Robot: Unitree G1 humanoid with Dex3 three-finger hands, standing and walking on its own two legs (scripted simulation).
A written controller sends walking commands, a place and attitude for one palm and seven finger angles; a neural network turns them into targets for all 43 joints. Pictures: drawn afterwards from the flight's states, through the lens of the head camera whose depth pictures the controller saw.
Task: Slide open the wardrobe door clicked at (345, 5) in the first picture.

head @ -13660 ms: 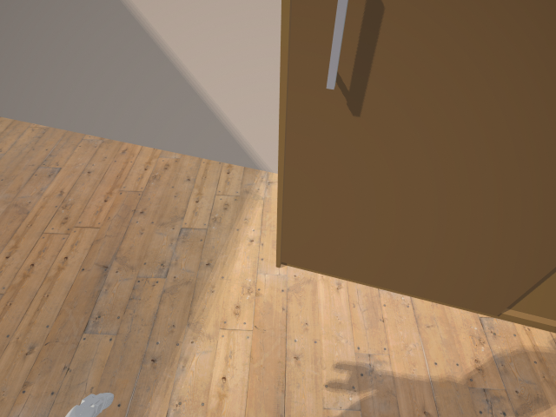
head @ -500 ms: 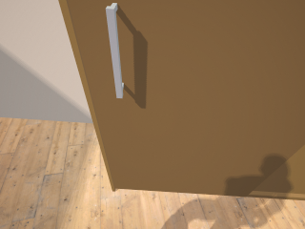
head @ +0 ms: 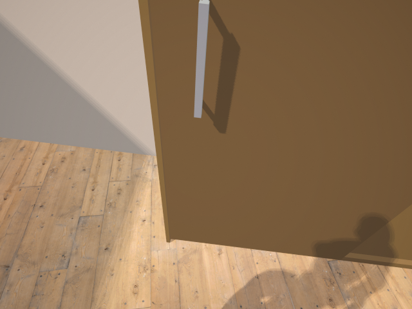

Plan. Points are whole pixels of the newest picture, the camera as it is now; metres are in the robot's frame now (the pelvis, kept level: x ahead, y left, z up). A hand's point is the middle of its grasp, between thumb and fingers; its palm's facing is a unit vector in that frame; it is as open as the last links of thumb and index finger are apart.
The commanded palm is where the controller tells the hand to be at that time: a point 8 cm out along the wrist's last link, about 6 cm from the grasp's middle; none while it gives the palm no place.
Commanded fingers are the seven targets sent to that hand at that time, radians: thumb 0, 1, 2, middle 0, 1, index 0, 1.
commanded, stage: look again from close up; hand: left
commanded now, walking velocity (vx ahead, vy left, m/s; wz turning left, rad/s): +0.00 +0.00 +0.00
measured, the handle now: (201, 64) +0.53 +0.07 +0.22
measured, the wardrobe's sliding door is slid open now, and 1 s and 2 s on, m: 0.00 0.00 0.00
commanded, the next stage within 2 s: none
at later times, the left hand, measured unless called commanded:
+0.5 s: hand out of the picture -0.16 +0.17 -0.20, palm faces +0.11 -0.99 -0.11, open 7.3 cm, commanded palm none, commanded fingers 0.00 0.90 0.90 -0.20 -0.30 -0.20 -0.30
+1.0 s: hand out of the picture -0.14 +0.24 -0.17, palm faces -0.03 -0.98 -0.21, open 7.3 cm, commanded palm none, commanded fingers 0.00 0.90 0.90 -0.20 -0.30 -0.20 -0.30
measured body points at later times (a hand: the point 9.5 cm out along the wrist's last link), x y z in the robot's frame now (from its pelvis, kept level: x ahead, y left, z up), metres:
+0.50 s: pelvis -0.06 +0.03 -0.01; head -0.09 +0.07 +0.44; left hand -0.16 +0.22 -0.18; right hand -0.03 -0.21 -0.14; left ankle -0.01 +0.07 -0.72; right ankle -0.03 -0.14 -0.74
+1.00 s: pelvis -0.14 +0.06 +0.00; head -0.14 +0.07 +0.45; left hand -0.14 +0.29 -0.16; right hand -0.19 -0.15 -0.15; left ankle -0.04 +0.10 -0.73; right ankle -0.20 -0.05 -0.74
